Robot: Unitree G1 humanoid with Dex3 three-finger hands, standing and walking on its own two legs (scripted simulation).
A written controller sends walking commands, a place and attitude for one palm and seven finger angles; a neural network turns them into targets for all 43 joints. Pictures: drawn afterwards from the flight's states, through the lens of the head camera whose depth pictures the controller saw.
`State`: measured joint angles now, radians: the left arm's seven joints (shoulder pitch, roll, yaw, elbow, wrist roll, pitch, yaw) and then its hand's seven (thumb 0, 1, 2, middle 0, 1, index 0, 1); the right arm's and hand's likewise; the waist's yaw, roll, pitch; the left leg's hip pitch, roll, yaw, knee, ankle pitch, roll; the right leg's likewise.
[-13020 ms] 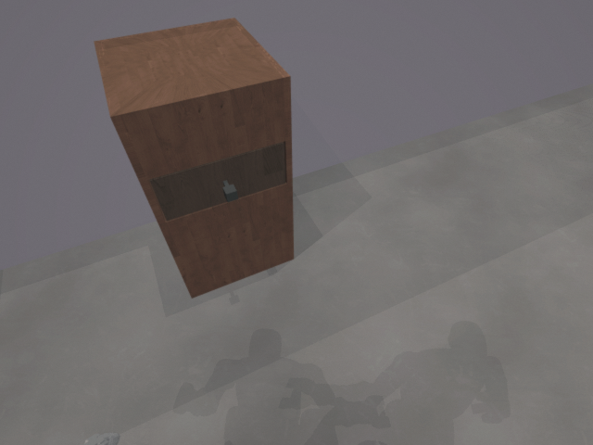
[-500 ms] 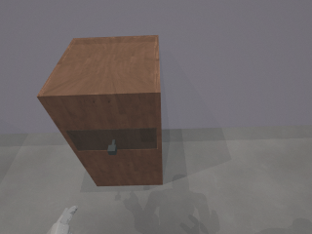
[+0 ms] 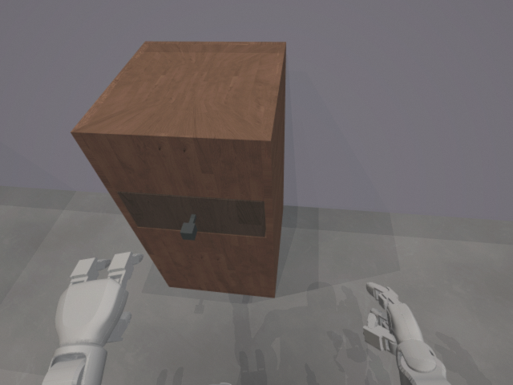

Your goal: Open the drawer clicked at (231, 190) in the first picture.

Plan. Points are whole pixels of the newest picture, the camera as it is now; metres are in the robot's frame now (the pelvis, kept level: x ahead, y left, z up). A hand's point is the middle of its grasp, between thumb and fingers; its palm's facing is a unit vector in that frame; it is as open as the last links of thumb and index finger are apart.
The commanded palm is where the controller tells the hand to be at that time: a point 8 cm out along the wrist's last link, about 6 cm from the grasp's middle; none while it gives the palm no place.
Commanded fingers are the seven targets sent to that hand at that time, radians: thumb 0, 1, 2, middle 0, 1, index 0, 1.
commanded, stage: raise the hand with hooked fingers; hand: left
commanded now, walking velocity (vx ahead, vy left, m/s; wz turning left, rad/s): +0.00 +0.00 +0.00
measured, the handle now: (190, 226) +0.51 +0.27 -0.21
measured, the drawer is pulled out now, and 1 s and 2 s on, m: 0.00 0.00 0.00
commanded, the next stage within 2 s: move the hooked fingers above the handle in 1.22 s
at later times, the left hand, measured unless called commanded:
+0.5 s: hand (143, 233) +0.32 +0.24 +0.06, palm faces +0.06 -0.13 -0.99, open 13.0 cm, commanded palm +0.29 +0.25 +0.13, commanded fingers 0.00 -0.50 0.30 -0.30 -1.20 -0.30 -1.20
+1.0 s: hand (112, 194) +0.36 +0.29 +0.10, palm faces -0.01 -0.10 -0.99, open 13.8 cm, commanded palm +0.33 +0.29 +0.17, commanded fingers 0.00 -0.50 0.30 -0.30 -1.20 -0.30 -1.20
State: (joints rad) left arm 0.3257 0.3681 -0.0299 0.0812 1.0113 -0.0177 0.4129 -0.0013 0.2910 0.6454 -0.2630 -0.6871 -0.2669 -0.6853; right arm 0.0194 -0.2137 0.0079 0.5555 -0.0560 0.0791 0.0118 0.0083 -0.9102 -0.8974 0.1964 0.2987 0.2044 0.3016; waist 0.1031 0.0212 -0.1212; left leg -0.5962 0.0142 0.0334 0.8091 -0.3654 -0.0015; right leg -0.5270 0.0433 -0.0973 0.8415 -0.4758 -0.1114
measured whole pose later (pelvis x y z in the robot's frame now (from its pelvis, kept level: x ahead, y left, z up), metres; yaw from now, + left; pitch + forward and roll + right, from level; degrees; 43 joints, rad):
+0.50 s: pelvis +0.03 +0.04 +0.02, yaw -9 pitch +7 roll +1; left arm 0.20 0.36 -0.07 0.01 0.95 0.16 0.31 0.00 -0.28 0.40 -0.30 -1.06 -0.30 -1.06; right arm 0.15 -0.28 -0.06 0.63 0.00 0.10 -0.02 0.01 -0.91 -0.90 0.19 0.30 0.20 0.30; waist 0.03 0.06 -0.11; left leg -0.42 -0.06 -0.03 0.65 -0.35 0.02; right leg -0.39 0.06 0.07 0.69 -0.41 -0.04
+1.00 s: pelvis +0.02 +0.09 +0.04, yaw -7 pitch +2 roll -1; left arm -0.10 0.45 -0.09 0.13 0.94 0.11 0.06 -0.01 -0.49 0.31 -0.31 -1.20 -0.32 -1.20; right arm 0.17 -0.21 0.02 0.58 0.02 0.12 0.00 0.01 -0.91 -0.90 0.20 0.30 0.21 0.30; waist 0.05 0.07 -0.05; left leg -0.29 -0.10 -0.05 0.50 -0.25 0.07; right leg -0.23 0.01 0.06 0.49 -0.30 0.01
